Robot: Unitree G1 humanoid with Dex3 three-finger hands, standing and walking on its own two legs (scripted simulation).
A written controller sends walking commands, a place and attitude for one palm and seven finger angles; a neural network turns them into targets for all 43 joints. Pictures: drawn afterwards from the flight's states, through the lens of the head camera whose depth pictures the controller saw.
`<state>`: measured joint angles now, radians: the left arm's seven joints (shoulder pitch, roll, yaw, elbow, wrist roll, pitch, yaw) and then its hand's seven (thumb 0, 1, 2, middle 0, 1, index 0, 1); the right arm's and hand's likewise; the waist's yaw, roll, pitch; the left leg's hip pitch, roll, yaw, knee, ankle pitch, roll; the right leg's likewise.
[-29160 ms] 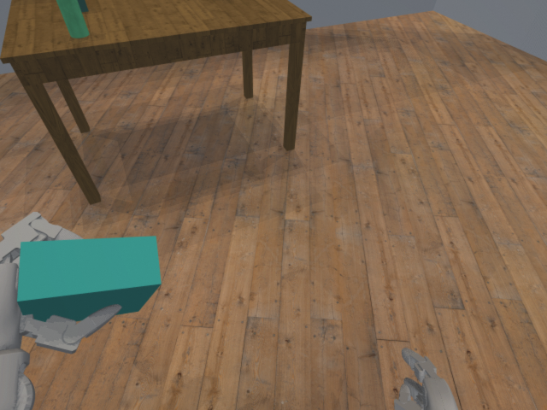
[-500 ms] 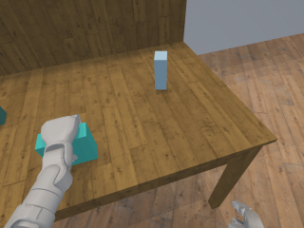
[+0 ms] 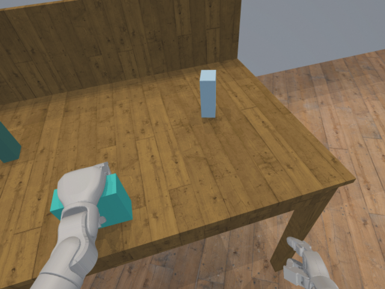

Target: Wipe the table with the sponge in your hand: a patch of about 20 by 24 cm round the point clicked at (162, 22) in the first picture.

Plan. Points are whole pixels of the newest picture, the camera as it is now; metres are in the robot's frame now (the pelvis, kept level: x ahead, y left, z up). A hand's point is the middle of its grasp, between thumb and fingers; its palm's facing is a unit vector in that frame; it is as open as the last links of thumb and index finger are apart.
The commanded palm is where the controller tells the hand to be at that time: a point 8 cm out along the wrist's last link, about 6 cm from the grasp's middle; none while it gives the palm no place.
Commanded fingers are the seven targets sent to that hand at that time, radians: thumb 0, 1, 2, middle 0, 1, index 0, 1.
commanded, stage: wipe back along the middle lane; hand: left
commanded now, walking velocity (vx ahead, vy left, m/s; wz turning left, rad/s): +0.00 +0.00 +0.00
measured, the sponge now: (99, 209) +0.27 +0.26 +0.01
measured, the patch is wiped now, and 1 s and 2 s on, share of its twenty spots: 0.60 0.65 0.75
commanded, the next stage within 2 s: slide across to the third lane in 0.24 s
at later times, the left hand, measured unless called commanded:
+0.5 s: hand (100, 211) +0.25 +0.23 +0.05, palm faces +0.01 -0.07 -1.00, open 9.8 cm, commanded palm +0.22 +0.20 +0.09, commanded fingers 0.00 0.10 1.30 -1.20 -1.60 -1.20 -1.60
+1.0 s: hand (130, 205) +0.27 +0.17 +0.05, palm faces +0.02 -0.06 -1.00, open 9.8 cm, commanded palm +0.24 +0.14 +0.10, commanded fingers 0.00 0.10 1.30 -1.20 -1.60 -1.20 -1.60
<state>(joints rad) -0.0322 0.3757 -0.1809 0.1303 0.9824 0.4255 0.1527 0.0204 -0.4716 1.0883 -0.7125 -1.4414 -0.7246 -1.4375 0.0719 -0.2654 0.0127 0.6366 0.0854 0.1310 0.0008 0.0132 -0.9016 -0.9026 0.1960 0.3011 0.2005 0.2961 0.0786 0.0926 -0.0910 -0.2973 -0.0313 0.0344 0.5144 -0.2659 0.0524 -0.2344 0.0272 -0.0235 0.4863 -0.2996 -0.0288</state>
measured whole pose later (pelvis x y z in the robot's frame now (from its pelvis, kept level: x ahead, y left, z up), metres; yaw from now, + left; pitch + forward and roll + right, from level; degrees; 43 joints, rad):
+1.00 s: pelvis -0.02 -0.03 +0.00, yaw +0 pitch +0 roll +1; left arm -0.11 0.27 -0.36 0.17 1.00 0.51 0.16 0.00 -0.49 1.09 -0.73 -1.42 -0.76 -1.38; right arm 0.04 -0.25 0.01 0.67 0.09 0.13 0.02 0.01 -0.90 -0.90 0.20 0.30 0.20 0.30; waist 0.10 0.10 -0.08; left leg -0.26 -0.02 0.02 0.50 -0.23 0.02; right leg -0.22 0.04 -0.04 0.52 -0.30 -0.07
